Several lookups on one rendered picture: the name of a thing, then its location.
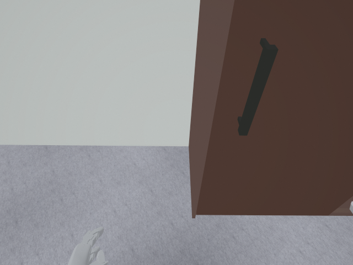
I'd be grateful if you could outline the handle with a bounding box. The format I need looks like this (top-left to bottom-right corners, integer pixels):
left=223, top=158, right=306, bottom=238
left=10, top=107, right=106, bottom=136
left=238, top=38, right=278, bottom=136

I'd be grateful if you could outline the wardrobe door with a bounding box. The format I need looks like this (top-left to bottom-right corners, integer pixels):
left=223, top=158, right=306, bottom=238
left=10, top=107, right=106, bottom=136
left=338, top=196, right=353, bottom=208
left=196, top=0, right=353, bottom=215

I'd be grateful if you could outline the robot left hand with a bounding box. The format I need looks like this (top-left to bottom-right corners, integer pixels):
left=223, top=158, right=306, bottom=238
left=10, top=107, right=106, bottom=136
left=68, top=227, right=108, bottom=265

